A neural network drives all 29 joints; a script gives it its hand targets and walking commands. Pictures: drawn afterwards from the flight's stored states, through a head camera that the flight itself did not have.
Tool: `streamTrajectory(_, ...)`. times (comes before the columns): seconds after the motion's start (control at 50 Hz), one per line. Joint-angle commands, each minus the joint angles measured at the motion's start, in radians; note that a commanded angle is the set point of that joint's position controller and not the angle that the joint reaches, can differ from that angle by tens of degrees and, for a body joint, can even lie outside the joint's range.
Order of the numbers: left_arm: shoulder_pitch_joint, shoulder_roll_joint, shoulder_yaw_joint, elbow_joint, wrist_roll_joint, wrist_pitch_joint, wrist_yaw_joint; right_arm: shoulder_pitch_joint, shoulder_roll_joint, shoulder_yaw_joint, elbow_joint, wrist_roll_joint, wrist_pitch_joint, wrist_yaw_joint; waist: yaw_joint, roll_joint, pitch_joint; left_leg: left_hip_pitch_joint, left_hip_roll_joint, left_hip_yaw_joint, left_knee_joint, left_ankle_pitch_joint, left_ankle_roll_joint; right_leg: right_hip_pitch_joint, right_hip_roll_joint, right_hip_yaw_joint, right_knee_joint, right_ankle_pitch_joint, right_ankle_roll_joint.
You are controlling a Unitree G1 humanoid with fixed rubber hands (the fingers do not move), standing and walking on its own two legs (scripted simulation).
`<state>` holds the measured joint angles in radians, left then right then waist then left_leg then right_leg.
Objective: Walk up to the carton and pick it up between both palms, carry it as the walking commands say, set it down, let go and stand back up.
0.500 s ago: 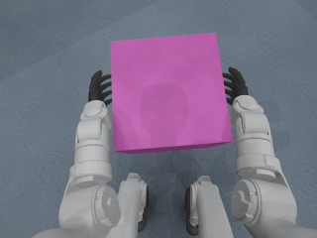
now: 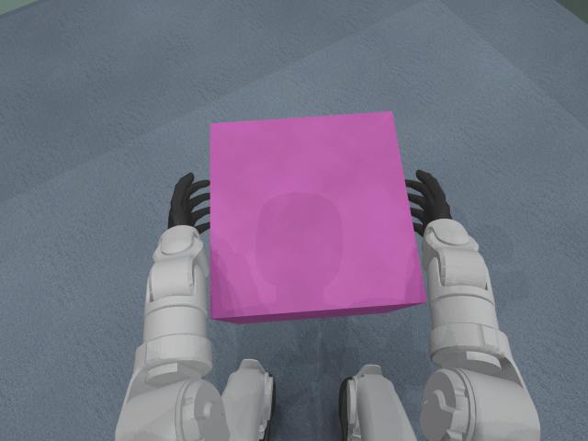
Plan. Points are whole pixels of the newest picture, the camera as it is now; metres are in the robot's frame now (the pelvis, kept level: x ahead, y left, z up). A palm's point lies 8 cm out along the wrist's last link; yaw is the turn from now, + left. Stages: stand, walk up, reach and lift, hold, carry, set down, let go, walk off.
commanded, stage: reach and lift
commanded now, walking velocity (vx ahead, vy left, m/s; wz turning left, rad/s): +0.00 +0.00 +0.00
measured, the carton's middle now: (307, 228) +0.43 +0.01 -0.12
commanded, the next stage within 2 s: none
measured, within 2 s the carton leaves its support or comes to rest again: neither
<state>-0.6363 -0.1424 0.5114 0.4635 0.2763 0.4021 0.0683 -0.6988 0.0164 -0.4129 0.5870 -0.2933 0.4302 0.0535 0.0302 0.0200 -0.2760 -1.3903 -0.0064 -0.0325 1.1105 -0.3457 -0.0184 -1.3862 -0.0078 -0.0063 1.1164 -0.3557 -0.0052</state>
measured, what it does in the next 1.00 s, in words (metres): rises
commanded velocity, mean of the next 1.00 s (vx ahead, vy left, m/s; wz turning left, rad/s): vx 0.00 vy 0.00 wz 0.00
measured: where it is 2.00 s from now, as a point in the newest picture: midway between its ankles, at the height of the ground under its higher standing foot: (305, 433)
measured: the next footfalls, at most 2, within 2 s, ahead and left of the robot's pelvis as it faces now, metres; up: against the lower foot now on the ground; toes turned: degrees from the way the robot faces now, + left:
none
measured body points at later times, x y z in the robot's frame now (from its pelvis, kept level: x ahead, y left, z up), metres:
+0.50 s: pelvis +0.02 +0.00 +0.07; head +0.15 -0.01 +0.50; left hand +0.39 +0.18 +0.04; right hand +0.41 -0.17 +0.03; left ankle +0.07 +0.13 -0.63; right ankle +0.07 -0.12 -0.63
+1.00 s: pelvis +0.04 +0.00 +0.11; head +0.09 -0.01 +0.56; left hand +0.37 +0.19 +0.11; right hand +0.39 -0.17 +0.10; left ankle +0.07 +0.13 -0.63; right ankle +0.07 -0.12 -0.63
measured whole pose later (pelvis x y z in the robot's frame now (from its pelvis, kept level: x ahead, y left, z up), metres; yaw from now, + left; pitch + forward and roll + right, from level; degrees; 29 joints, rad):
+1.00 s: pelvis +0.04 +0.00 +0.11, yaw -2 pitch +11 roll +0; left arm -0.34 -0.17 0.42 0.31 0.31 0.50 -0.07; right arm -0.38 0.08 -0.36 0.41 -0.31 0.50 0.10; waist 0.06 0.01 -0.09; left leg -0.47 0.01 0.00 0.45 -0.17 -0.01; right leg -0.48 0.00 0.03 0.47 -0.17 0.00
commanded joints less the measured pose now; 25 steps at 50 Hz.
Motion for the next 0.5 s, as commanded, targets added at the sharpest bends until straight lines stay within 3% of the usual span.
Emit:
streamTrajectory(0.0,-0.529,-0.942,-0.606,0.104,-0.171,0.012,-0.438,-0.543,0.985,0.527,0.003,0.199,-0.041,0.352,-0.011,-0.041,-0.690,0.411,-0.130,0.035,-0.151,0.189,0.016,0.522,0.127,0.010,-0.155,0.203,-0.026)
streamTrajectory(0.48,-0.307,-0.928,-0.662,0.007,-0.149,0.035,-0.448,-0.331,0.955,0.565,-0.091,0.181,-0.024,0.371,0.005,-0.043,-0.479,0.800,-0.103,0.013,-0.440,0.306,0.022,0.803,0.108,0.041,-0.456,0.292,-0.033)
